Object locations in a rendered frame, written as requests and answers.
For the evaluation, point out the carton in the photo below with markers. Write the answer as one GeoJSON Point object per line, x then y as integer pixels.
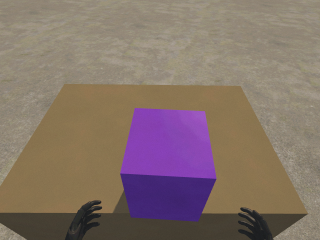
{"type": "Point", "coordinates": [168, 169]}

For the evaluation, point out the pedestal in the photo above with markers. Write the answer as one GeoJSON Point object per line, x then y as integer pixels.
{"type": "Point", "coordinates": [76, 154]}

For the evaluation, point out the right robot hand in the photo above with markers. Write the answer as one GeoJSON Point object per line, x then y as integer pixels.
{"type": "Point", "coordinates": [259, 226]}

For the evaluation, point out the left robot hand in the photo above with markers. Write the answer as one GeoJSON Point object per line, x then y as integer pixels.
{"type": "Point", "coordinates": [79, 225]}

